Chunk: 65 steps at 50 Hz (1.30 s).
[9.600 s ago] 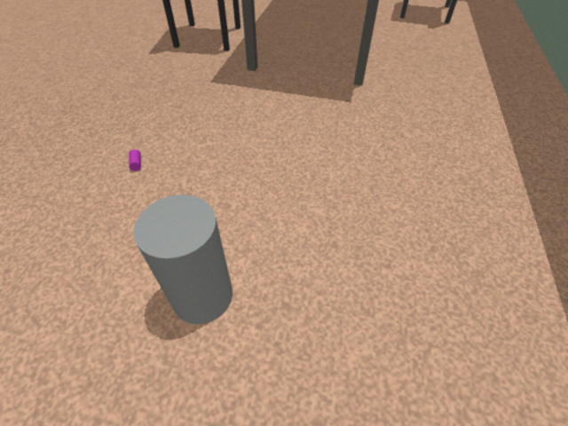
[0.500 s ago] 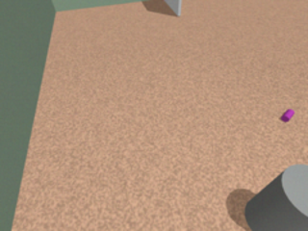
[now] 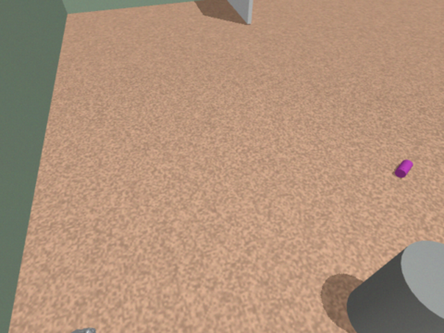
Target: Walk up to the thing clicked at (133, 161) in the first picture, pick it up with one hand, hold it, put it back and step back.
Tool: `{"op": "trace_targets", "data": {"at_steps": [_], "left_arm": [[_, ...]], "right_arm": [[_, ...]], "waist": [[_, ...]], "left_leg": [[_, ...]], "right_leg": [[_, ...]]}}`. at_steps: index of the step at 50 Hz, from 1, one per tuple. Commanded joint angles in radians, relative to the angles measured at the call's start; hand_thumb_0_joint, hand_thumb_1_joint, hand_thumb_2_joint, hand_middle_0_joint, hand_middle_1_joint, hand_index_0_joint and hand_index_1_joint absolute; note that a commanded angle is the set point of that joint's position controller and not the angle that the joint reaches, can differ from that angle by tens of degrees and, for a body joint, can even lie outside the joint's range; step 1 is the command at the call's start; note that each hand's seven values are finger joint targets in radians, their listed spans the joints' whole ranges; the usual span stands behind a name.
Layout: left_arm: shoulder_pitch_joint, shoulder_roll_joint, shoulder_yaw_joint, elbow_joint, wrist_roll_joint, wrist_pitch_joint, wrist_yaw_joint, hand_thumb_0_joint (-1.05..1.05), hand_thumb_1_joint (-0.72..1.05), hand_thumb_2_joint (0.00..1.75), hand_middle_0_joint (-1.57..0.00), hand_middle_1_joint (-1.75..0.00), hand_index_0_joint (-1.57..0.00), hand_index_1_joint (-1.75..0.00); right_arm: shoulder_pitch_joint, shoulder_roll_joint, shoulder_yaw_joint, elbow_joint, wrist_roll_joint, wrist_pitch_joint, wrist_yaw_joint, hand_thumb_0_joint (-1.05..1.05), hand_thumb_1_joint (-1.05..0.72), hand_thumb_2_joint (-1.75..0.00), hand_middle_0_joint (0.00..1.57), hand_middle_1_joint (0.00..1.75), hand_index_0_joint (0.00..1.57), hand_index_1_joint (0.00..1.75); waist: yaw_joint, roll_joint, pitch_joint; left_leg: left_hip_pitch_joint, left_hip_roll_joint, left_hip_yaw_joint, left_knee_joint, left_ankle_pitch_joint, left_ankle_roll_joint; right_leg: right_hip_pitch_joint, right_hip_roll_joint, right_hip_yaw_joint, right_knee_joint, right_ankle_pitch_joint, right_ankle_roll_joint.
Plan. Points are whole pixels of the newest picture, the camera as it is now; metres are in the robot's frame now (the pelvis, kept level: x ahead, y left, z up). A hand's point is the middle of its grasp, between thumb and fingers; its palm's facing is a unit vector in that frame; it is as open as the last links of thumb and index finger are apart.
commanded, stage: walk up
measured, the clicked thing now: (403, 168) +1.08 -1.09 -0.75
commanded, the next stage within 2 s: stand in 0.32 s
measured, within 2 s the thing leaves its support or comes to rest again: neither
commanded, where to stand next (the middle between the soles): +0.05 -0.01 m, yaw +2 degrees
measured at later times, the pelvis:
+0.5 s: pelvis +0.00 +0.00 +0.00, yaw +1 degrees
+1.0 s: pelvis -0.01 +0.00 +0.00, yaw +1 degrees
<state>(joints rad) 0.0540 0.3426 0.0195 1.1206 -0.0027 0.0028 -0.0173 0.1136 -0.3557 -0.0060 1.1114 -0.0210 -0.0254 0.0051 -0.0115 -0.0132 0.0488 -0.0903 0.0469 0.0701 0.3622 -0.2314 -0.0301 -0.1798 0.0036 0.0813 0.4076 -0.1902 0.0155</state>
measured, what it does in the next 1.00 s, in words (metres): stands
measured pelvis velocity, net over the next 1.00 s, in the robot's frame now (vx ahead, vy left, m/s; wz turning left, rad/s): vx -0.01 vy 0.00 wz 0.02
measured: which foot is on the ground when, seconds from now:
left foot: down 0.00-1.00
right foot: down 0.00-1.00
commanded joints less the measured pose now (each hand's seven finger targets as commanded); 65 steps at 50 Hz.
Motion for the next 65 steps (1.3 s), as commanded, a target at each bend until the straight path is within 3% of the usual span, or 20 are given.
{"op": "trace_targets", "data": {"at_steps": [1, 4, 15, 16, 19, 21, 25, 32, 36, 42, 45, 51, 65], "left_arm": [[-0.045, 0.203, 0.033, -0.044, 0.002, -0.023, 0.016, 0.0, 0.9, 0.9, -0.2, -0.3, -0.2, -0.3], [-0.035, 0.2, 0.033, -0.041, 0.004, -0.023, 0.019, 0.0, 0.9, 0.9, -0.2, -0.3, -0.2, -0.3], [-0.03, 0.202, 0.033, -0.031, 0.008, -0.026, 0.023, 0.0, 0.9, 0.9, -0.2, -0.3, -0.2, -0.3], [-0.035, 0.216, 0.027, -0.039, 0.01, -0.034, 0.025, 0.0, 0.9, 0.9, -0.2, -0.3, -0.2, -0.3], [-0.021, 0.215, 0.026, -0.033, 0.006, -0.04, 0.028, 0.0, 0.9, 0.9, -0.2, -0.3, -0.2, -0.3], [-0.024, 0.218, 0.026, -0.035, 0.008, -0.039, 0.031, 0.0, 0.9, 0.9, -0.2, -0.3, -0.2, -0.3], [-0.021, 0.216, 0.024, -0.037, 0.007, -0.039, 0.031, 0.0, 0.9, 0.9, -0.2, -0.3, -0.2, -0.3], [-0.024, 0.224, 0.024, -0.039, 0.01, -0.035, 0.029, 0.0, 0.9, 0.9, -0.2, -0.3, -0.2, -0.3], [-0.019, 0.229, 0.026, -0.039, 0.008, -0.035, 0.026, 0.0, 0.9, 0.9, -0.2, -0.3, -0.2, -0.3], [-0.01, 0.233, 0.024, -0.046, 0.01, -0.039, 0.025, 0.0, 0.9, 0.9, -0.2, -0.3, -0.2, -0.3], [-0.006, 0.226, 0.022, -0.047, 0.011, -0.035, 0.025, 0.0, 0.9, 0.9, -0.2, -0.3, -0.2, -0.3], [0.015, 0.224, 0.02, -0.045, 0.011, -0.035, 0.022, 0.0, 0.9, 0.9, -0.2, -0.3, -0.2, -0.3], [0.03, 0.222, 0.012, -0.049, 0.011, -0.033, 0.023, 0.0, 0.9, 0.9, -0.2, -0.3, -0.2, -0.3]], "right_arm": [[-0.05, -0.219, -0.048, -0.054, 0.007, -0.025, -0.016, 0.0, -0.9, -0.9, 0.2, 0.3, 0.2, 0.3], [-0.053, -0.223, -0.053, -0.055, 0.007, -0.023, -0.016, 0.0, -0.9, -0.9, 0.2, 0.3, 0.2, 0.3], [-0.06, -0.212, -0.055, -0.055, 0.012, -0.012, -0.013, 0.0, -0.9, -0.9, 0.2, 0.3, 0.2, 0.3], [-0.078, -0.21, -0.052, -0.054, 0.012, -0.004, -0.014, 0.0, -0.9, -0.9, 0.2, 0.3, 0.2, 0.3], [-0.061, -0.212, -0.052, -0.046, 0.015, 0.0, -0.014, 0.0, -0.9, -0.9, 0.2, 0.3, 0.2, 0.3], [-0.064, -0.208, -0.05, -0.044, 0.013, 0.003, -0.014, 0.0, -0.9, -0.9, 0.2, 0.3, 0.2, 0.3], [-0.065, -0.204, -0.047, -0.041, 0.013, 0.003, -0.011, 0.0, -0.9, -0.9, 0.2, 0.3, 0.2, 0.3], [-0.066, -0.204, -0.044, -0.037, 0.011, 0.006, -0.007, 0.0, -0.9, -0.9, 0.2, 0.3, 0.2, 0.3], [-0.055, -0.201, -0.044, -0.035, 0.009, 0.004, -0.005, 0.0, -0.9, -0.9, 0.2, 0.3, 0.2, 0.3], [-0.046, -0.203, -0.048, -0.035, 0.009, 0.002, -0.002, 0.0, -0.9, -0.9, 0.2, 0.3, 0.2, 0.3], [-0.044, -0.206, -0.048, -0.032, 0.006, 0.003, -0.004, 0.0, -0.9, -0.9, 0.2, 0.3, 0.2, 0.3], [-0.036, -0.211, -0.048, -0.031, 0.008, 0.002, -0.003, 0.0, -0.9, -0.9, 0.2, 0.3, 0.2, 0.3], [-0.03, -0.217, -0.044, -0.031, 0.011, -0.001, -0.006, 0.0, -0.9, -0.9, 0.2, 0.3, 0.2, 0.3]], "waist": [[0.008, 0.035, -0.081], [0.008, 0.034, -0.098], [0.001, 0.012, -0.089], [0.0, 0.009, -0.082], [-0.004, -0.008, -0.113], [-0.003, 0.0, -0.103], [-0.002, 0.006, -0.116], [0.003, 0.011, -0.053], [0.004, 0.008, -0.045], [0.0, 0.003, -0.065], [0.002, 0.012, -0.042], [0.007, 0.016, -0.046], [0.007, 0.017, -0.077]], "left_leg": [[0.006, 0.102, -0.083, -0.086, 0.153, 0.053], [0.032, 0.106, -0.072, -0.08, 0.189, 0.06], [0.052, 0.097, -0.066, -0.077, 0.144, 0.053], [0.045, 0.1, -0.089, -0.067, 0.21, 0.047], [0.07, 0.101, -0.086, -0.058, 0.255, 0.044], [0.062, 0.098, -0.088, -0.071, 0.21, 0.043], [0.067, 0.102, -0.093, -0.084, 0.22, 0.042], [0.014, 0.092, -0.103, -0.114, 0.061, 0.043], [0.005, 0.09, -0.11, -0.124, 0.035, 0.043], [0.023, 0.09, -0.113, -0.108, 0.057, 0.045], [-0.003, 0.088, -0.115, -0.115, 0.016, 0.045], [-0.02, 0.089, -0.123, -0.119, 0.0, 0.051], [0.013, 0.092, -0.123, -0.103, 0.107, 0.047]], "right_leg": [[0.044, -0.094, 0.056, -0.045, 0.213, -0.039], [0.049, -0.094, 0.044, -0.047, 0.235, -0.037], [0.034, -0.096, 0.056, -0.065, 0.226, -0.038], [0.037, -0.114, 0.061, -0.078, 0.301, -0.035], [0.065, -0.12, 0.058, -0.076, 0.368, -0.033], [0.064, -0.118, 0.056, -0.089, 0.324, -0.03], [0.079, -0.117, 0.045, -0.09, 0.311, -0.031], [0.042, -0.113, 0.05, -0.133, 0.131, -0.026], [0.032, -0.112, 0.054, -0.136, 0.083, -0.029], [0.027, -0.116, 0.056, -0.137, 0.105, -0.031], [0.015, -0.111, 0.056, -0.142, 0.057, -0.031], [0.03, -0.112, 0.055, -0.136, 0.059, -0.031], [0.037, -0.12, 0.044, -0.106, 0.151, -0.034]]}}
